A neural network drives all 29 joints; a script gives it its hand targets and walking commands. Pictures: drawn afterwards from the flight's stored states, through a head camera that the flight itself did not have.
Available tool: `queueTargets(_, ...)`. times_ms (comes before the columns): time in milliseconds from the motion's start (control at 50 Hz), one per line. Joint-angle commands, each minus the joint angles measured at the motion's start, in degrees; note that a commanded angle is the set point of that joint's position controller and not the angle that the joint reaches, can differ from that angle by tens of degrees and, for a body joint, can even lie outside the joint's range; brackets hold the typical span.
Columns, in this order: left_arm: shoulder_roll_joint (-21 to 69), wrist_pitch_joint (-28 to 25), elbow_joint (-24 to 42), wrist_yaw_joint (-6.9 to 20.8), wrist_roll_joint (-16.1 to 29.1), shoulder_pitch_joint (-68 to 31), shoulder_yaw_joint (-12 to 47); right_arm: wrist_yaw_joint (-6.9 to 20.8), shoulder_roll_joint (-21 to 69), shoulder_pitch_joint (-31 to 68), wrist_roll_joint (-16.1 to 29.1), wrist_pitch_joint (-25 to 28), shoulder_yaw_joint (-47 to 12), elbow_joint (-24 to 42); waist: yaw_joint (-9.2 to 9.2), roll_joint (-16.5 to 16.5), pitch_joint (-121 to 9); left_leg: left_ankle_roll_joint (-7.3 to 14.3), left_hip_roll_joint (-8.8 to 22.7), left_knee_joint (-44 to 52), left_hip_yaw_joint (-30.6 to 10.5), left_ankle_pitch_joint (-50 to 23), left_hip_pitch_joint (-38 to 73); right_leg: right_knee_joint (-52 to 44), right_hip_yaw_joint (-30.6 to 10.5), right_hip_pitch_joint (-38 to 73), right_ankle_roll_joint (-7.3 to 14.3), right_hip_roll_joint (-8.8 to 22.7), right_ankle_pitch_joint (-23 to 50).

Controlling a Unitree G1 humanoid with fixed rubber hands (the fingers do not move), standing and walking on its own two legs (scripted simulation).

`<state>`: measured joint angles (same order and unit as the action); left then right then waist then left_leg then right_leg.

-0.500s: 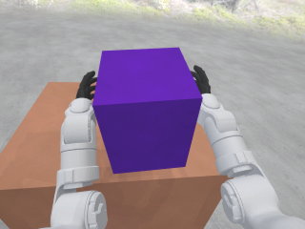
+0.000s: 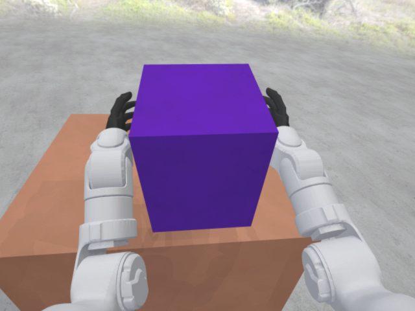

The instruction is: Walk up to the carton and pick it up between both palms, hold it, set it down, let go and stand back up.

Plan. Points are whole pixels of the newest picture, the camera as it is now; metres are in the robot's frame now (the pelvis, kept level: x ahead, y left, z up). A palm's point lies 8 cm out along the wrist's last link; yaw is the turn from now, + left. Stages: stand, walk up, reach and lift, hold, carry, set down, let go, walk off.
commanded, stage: hold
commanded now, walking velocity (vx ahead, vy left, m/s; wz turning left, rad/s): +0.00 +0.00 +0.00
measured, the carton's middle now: (199, 149) +0.36 +0.01 +0.19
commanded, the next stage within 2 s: none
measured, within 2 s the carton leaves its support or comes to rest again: neither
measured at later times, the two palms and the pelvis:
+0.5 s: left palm (122, 131) +0.36 +0.15 +0.23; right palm (278, 135) +0.36 -0.14 +0.23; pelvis +0.00 +0.01 +0.00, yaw +0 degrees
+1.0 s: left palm (122, 135) +0.35 +0.15 +0.22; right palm (278, 134) +0.36 -0.14 +0.23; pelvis +0.00 +0.00 +0.00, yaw +1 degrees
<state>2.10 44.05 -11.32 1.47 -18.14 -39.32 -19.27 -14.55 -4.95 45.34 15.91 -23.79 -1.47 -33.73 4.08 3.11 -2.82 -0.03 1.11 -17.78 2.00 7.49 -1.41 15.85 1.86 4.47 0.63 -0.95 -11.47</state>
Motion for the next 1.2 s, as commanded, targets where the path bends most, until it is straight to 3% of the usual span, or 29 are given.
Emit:
queueTargets(0, 30.1, -2.7, 5.1, 8.0, 8.1, -39.6, 27.1, 4.4, 36.6, 42.8, 4.6, 1.9, -16.4, 13.1, 2.04, -4.4, -13.4, -1.3, -2.8, 0.1, 0.4, -10.2, 10.7, -3.8, 0.8, -6.0, -4.5, -2.5, 11.8)
queueTargets(60, 30.4, -2.9, 6.3, 8.2, 8.2, -41.2, 27.3, 4.7, 36.3, 41.8, 4.2, 1.6, -15.2, 12.2, 3.25, -5.9, -12.9, -1.5, -2.8, 0.4, 0.1, -8.7, 10.1, -3.9, 0.9, -6.5, -4.0, -2.4, 9.5)
queueTargets(140, 30.8, -3.3, 6.6, 7.7, 8.4, -42.2, 27.8, 5.5, 36.0, 41.6, 4.1, 1.9, -14.4, 11.3, 3.32, -7.4, -13.2, -1.6, -2.7, 0.5, -0.3, -8.2, 9.2, -3.8, 1.2, -6.5, -3.6, -2.3, 8.1)
queueTargets(300, 31.6, -4.6, 8.0, 6.0, 9.4, -42.3, 28.7, 5.6, 37.6, 45.2, 5.4, 3.6, -18.2, 17.6, 1.30, -4.3, -18.4, -0.9, -2.9, -1.0, -0.7, -11.6, 11.4, -3.0, 1.3, -6.0, -4.2, -2.8, 11.5)
queueTargets(360, 30.9, -4.2, 6.0, 5.8, 8.6, -40.7, 27.5, 5.6, 38.0, 45.5, 5.3, 3.7, -19.0, 17.8, -0.06, -2.3, -17.1, -0.5, -2.6, -0.5, -0.1, -10.8, 11.5, -3.2, 1.3, -6.6, -4.5, -2.9, 10.5)
queueTargets(480, 30.3, -2.7, 3.8, 6.4, 7.3, -38.7, 25.5, 5.4, 37.5, 45.6, 4.9, 3.1, -19.0, 16.4, -0.85, -0.5, -15.4, 0.2, -2.5, 0.2, 0.7, -10.4, 11.1, -3.6, 1.3, -6.4, -4.4, -2.9, 10.7)
queueTargets(660, 30.8, -2.4, 7.9, 7.5, 8.4, -38.1, 28.4, 4.1, 36.8, 42.8, 6.1, 2.3, -19.1, 17.6, 1.72, -4.3, -16.1, -1.7, -3.0, -1.5, 0.1, -14.9, 12.6, -3.1, 0.8, -4.8, -4.6, -2.9, 16.8)
queueTargets(800, 31.0, -2.7, 11.1, 7.7, 8.9, -41.5, 29.4, 4.9, 36.7, 40.7, 5.7, 1.5, -16.4, 14.5, 3.55, -7.2, -13.7, -2.3, -2.9, -0.6, -0.3, -12.3, 10.6, -3.3, 1.2, -5.1, -3.9, -2.6, 12.8)
queueTargets(840, 30.7, -2.6, 8.4, 7.7, 8.4, -41.1, 28.4, 5.1, 36.0, 41.7, 5.2, 1.6, -15.9, 14.2, 3.04, -6.8, -12.4, -2.0, -2.9, -0.2, -0.2, -10.9, 9.9, -3.5, 1.3, -5.7, -4.0, -2.6, 10.6)
queueTargets(920, 30.4, -2.9, 9.1, 7.4, 8.3, -39.8, 28.0, 4.9, 37.0, 41.8, 5.3, 2.1, -17.4, 16.4, 2.63, -4.8, -14.5, -1.5, -2.9, -0.7, -0.5, -12.2, 11.0, -3.1, 1.3, -4.7, -4.3, -2.6, 13.0)
queueTargets(1080, 29.9, -3.0, 5.3, 7.1, 7.9, -39.1, 25.6, 4.9, 38.7, 46.2, 5.5, 2.7, -19.8, 19.0, -0.88, 0.0, -15.9, 0.5, -3.0, 0.0, 0.4, -8.8, 10.6, -3.1, 1.3, -6.2, -5.0, -2.6, 11.1)
queueTargets(1140, 30.3, -3.1, 4.8, 6.9, 8.0, -39.0, 25.6, 4.9, 39.4, 47.2, 5.8, 3.0, -20.6, 19.6, -1.74, 0.2, -17.3, 0.5, -3.0, -0.5, 0.6, -10.3, 11.5, -2.7, 1.3, -6.1, -5.1, -2.7, 12.8)
queueTargets(1180, 29.9, -3.0, 4.8, 7.0, 8.0, -39.4, 25.7, 4.5, 38.6, 47.3, 5.8, 2.9, -20.3, 19.3, -1.03, 0.4, -17.3, 0.5, -3.1, -0.5, 0.8, -10.6, 11.6, -3.0, 0.9, -6.0, -5.2, -2.6, 13.6)
